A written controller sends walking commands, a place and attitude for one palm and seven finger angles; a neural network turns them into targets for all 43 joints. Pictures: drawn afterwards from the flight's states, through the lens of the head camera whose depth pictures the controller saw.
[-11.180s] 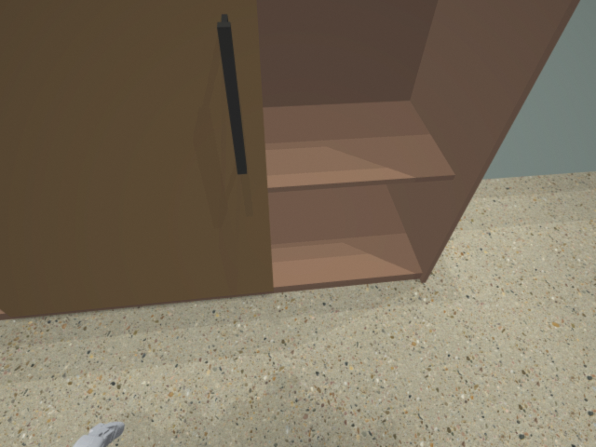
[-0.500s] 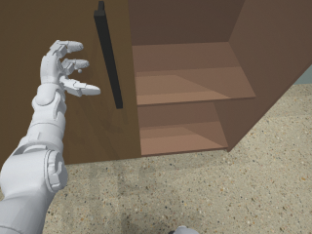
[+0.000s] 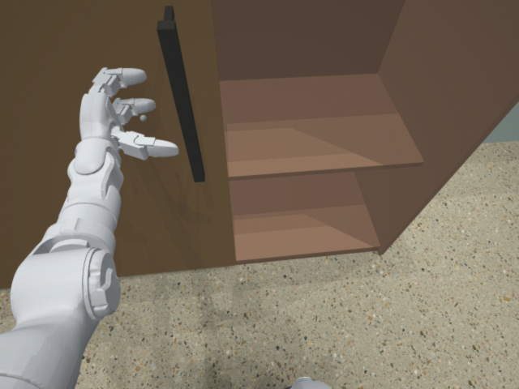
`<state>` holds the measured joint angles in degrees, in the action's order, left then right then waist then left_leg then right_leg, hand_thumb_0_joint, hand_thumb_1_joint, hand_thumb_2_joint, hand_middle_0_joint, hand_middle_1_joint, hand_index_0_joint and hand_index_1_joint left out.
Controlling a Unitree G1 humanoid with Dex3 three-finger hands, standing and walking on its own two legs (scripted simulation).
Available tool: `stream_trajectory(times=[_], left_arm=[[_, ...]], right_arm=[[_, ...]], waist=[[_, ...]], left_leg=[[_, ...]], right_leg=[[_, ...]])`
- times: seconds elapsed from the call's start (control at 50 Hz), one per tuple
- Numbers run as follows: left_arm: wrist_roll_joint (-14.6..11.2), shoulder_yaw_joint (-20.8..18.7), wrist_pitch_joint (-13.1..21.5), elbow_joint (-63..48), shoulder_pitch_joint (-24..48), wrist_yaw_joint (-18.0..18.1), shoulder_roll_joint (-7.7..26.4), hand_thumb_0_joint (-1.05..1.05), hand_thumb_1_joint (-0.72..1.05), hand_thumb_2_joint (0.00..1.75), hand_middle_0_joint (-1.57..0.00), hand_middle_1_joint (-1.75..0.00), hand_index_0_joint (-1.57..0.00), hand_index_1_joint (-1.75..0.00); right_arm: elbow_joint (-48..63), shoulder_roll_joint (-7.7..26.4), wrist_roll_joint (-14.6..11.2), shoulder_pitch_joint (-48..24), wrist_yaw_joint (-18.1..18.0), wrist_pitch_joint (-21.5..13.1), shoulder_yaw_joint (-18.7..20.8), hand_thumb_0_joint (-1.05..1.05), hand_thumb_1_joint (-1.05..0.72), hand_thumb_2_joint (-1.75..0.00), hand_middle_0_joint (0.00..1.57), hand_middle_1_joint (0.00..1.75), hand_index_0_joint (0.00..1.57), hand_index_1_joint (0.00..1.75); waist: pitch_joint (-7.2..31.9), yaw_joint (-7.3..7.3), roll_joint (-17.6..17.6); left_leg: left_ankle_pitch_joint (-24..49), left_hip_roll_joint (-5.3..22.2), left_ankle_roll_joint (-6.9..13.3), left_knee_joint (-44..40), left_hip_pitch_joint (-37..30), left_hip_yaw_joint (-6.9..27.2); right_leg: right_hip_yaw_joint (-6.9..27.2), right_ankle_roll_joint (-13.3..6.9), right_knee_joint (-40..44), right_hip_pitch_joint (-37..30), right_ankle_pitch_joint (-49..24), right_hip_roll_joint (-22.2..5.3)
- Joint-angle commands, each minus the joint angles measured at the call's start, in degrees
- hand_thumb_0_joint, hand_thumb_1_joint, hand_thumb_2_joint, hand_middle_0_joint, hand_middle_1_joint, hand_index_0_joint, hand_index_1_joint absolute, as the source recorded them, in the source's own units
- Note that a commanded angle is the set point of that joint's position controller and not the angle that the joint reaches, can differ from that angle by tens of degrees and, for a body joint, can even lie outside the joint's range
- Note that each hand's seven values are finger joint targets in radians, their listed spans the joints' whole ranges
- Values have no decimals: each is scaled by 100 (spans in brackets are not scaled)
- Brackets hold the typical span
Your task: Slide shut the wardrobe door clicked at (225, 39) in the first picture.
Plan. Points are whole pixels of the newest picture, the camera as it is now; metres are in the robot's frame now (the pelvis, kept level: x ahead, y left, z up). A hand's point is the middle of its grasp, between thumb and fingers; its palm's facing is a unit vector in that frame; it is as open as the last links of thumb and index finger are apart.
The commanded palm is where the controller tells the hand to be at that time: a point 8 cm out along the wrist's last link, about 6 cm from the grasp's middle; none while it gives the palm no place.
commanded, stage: move the hooked fingers beside the handle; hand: left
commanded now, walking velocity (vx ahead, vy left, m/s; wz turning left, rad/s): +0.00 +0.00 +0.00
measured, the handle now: (187, 111) +0.54 +0.09 +0.10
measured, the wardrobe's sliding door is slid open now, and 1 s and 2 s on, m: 0.59 0.59 0.59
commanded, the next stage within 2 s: feel for the door with the fingertips in 0.50 s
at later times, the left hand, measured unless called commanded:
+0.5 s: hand (142, 124) +0.49 +0.15 +0.13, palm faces +0.05 -1.00 -0.01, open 13.9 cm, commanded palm +0.46 +0.20 +0.13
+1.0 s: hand (170, 117) +0.50 +0.11 +0.13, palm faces +0.04 -1.00 +0.00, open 14.0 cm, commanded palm +0.47 +0.16 +0.13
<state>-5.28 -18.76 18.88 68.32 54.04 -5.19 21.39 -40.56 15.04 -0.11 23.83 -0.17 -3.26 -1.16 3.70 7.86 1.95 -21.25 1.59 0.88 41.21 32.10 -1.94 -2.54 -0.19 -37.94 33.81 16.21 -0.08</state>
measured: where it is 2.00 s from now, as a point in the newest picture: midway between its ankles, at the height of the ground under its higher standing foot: outside the picture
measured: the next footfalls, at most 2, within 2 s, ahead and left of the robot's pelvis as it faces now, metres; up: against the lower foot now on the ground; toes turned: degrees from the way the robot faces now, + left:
none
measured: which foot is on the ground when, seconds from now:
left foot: down 0.00-1.00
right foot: down 0.00-1.00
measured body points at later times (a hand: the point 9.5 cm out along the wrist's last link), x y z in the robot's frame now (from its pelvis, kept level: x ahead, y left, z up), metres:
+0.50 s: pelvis +0.01 -0.01 +0.00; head +0.07 -0.01 +0.45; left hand +0.48 +0.20 +0.13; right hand +0.05 -0.27 -0.12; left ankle -0.02 +0.11 -0.72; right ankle +0.02 -0.12 -0.72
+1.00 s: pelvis +0.01 -0.01 +0.00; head +0.08 -0.02 +0.45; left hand +0.49 +0.16 +0.13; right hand +0.02 -0.26 -0.13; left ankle -0.02 +0.11 -0.72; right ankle +0.02 -0.12 -0.72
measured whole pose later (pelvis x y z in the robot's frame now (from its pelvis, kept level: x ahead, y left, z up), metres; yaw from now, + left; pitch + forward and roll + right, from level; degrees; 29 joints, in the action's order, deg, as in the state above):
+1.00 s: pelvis +0.01 -0.01 +0.00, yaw +0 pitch +12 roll -1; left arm -4.5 -16.0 17.7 62.0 51.2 -0.7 15.4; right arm -39.5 14.1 -0.2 23.1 0.2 -1.6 -0.5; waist 3.7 6.7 2.3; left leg -21.2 1.8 0.4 39.5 29.8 -2.4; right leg -2.0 -0.6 -37.6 32.4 16.7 0.2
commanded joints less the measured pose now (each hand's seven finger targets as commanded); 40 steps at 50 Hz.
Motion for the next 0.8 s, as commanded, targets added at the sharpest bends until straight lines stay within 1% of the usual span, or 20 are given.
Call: stream_trajectory(times=[0.0, 0.06, 0.1, 0.16, 0.2, 0.22, 0.24, 0.26, 0.28, 0.34, 0.38, 0.44, 0.46, 0.52, 0.54, 0.58, 0.6, 0.66, 0.72, 0.78], left_arm=[[67, 11, 456, -1579, 3023, 36, 1137, 0, -50, 30, -30, -120, -30, -120], [10, 83, 492, -1851, 2867, 4, 961, 0, -50, 30, -30, -120, -30, -120], [-69, 93, 437, -1828, 2745, -30, 897, 0, -50, 30, -30, -120, -30, -120], [-65, -195, 248, -1451, 2507, -39, 1199, 0, -50, 30, -30, -120, -30, -120], [15, -259, 200, -1541, 2494, -21, 1339, 0, -50, 30, -30, -120, -30, -120], [19, -193, 221, -1755, 2484, -36, 1253, 0, -50, 30, -30, -120, -30, -120], [36, -317, 210, -1673, 2192, -50, 1349, 0, -50, 30, -30, -120, -30, -120], [30, -318, 213, -1735, 2105, -66, 1369, 0, -50, 30, -30, -120, -30, -120], [-10, -284, 204, -1788, 1973, -91, 1267, 0, -50, 30, -30, -120, -30, -120], [-118, -136, 183, -1981, 2007, -190, 1069, 0, -50, 30, -30, -120, -30, -120], [-146, -193, 162, -1953, 2052, -223, 1177, 0, -50, 30, -30, -120, -30, -120], [-126, 164, 198, -2238, 2458, -217, 837, 0, -50, 30, -30, -120, -30, -120], [-137, 59, 228, -2297, 2446, -189, 935, 0, -50, 30, -30, -120, -30, -120], [-166, 177, 263, -2455, 2529, -120, 805, 0, -50, 30, -30, -120, -30, -120], [-178, 83, 232, -2306, 2420, -89, 841, 0, -50, 30, -30, -120, -30, -120], [-150, 52, 134, -1880, 2372, -42, 891, 0, -50, 30, -30, -120, -30, -120], [-134, -98, 113, -1843, 2370, -8, 1049, 0, -50, 30, -30, -120, -30, -120], [-27, 54, 80, -1725, 2424, 46, 890, 0, -50, 30, -30, -120, -30, -120], [1, 151, 206, -1941, 2458, 106, 732, 0, -50, 30, -30, -120, -30, -120], [-52, 213, 261, -1898, 2510, 178, 544, 0, -50, 30, -30, -120, -30, -120]], right_arm=[[424, 906, 16, 618, -56, -131, 323, 0, -90, -90, 20, 30, 20, 30], [494, 876, 10, 561, -39, -127, 354, 0, -90, -90, 20, 30, 20, 30], [499, 873, -9, 556, -56, -114, 350, 0, -90, -90, 20, 30, 20, 30], [489, 891, -47, 529, -84, -65, 340, 0, -90, -90, 20, 30, 20, 30], [543, 886, -36, 534, -97, -19, 333, 0, -90, -90, 20, 30, 20, 30], [591, 848, -34, 513, -82, -22, 333, 0, -90, -90, 20, 30, 20, 30], [618, 837, -41, 494, -84, -6, 339, 0, -90, -90, 20, 30, 20, 30], [644, 840, -39, 495, -83, 17, 334, 0, -90, -90, 20, 30, 20, 30], [695, 821, -52, 450, -77, 27, 335, 0, -90, -90, 20, 30, 20, 30], [750, 803, -81, 397, -80, 50, 338, 0, -90, -90, 20, 30, 20, 30], [735, 831, -100, 380, -110, 68, 349, 0, -90, -90, 20, 30, 20, 30], [710, 781, -107, 315, -132, 53, 345, 0, -90, -90, 20, 30, 20, 30], [670, 791, -95, 340, -136, 35, 365, 0, -90, -90, 20, 30, 20, 30], [631, 771, -91, 317, -138, 15, 362, 0, -90, -90, 20, 30, 20, 30], [606, 782, -79, 330, -135, 7, 361, 0, -90, -90, 20, 30, 20, 30], [565, 805, -91, 331, -149, 17, 332, 0, -90, -90, 20, 30, 20, 30], [568, 826, -71, 365, -151, 25, 328, 0, -90, -90, 20, 30, 20, 30], [595, 784, -70, 335, -133, 13, 315, 0, -90, -90, 20, 30, 20, 30], [629, 758, -42, 354, -93, -5, 325, 0, -90, -90, 20, 30, 20, 30], [607, 751, -29, 382, -70, -20, 346, 0, -90, -90, 20, 30, 20, 30]], waist=[[2107, 92, 208], [2430, 50, 181], [2366, 43, 117], [1996, -28, -120], [2057, -71, 13], [2206, -73, 56], [2210, -170, 58], [2217, -155, -79], [2246, -198, -9], [2228, -143, -20], [2110, -123, -210], [2081, 9, 166], [2177, -35, 194], [2306, -5, 305], [2329, -38, 172], [1991, 7, -152], [2001, -52, -164], [1967, -42, -114], [2229, -64, 171], [2235, -25, -157]], left_leg=[[1604, -97, 40, -523, -1223, 291], [1888, -94, 30, -499, -1426, 263], [1992, -94, 42, -489, -1439, 234], [1687, -120, 62, -571, -978, 156], [1754, -152, 82, -561, -966, 115], [1895, -160, 91, -546, -1053, 109], [1980, -160, 89, -521, -1013, 67], [2038, -154, 94, -530, -996, 70], [2050, -162, 91, -529, -998, 24], [2102, -156, 93, -533, -1106, 25], [1857, -156, 100, -557, -987, 16], [1825, -155, 96, -560, -1271, 64], [1896, -148, 90, -536, -1343, 85], [2100, -137, 67, -530, -1550, 146], [2035, -139, 63, -530, -1504, 140], [1746, -142, 75, -603, -1181, 127], [1735, -164, 85, -607, -1112, 124], [1638, -178, 78, -621, -1022, 103], [1971, -166, 55, -556, -1292, 130], [1971, -141, 45, -552, -1251, 142]], right_leg=[[53, -104, 290, -919, -1398, 206], [63, -93, 260, -1086, -1680, 216], [61, -93, 287, -1140, -1793, 221], [93, -82, 338, -1301, -1770, 199], [120, -92, 311, -1420, -1901, 179], [125, -79, 297, -1474, -2042, 179], [143, -88, 282, -1556, -2153, 173], [134, -79, 284, -1610, -2229, 173], [154, -81, 297, -1665, -2285, 169], [145, -77, 322, -1660, -2346, 185], [170, -60, 381, -1684, -2214, 176], [143, -67, 402, -1410, -2023, 178], [149, -73, 400, -1407, -2027, 179], [116, -78, 378, -1363, -2076, 189], [114, -70, 384, -1397, -2045, 190], [107, -57, 427, -1399, -1903, 180], [113, -66, 410, -1467, -1914, 174], [126, -65, 403, -1437, -1854, 153], [112, -94, 314, -1373, -2001, 170], [93, -73, 312, -1385, -2000, 190]])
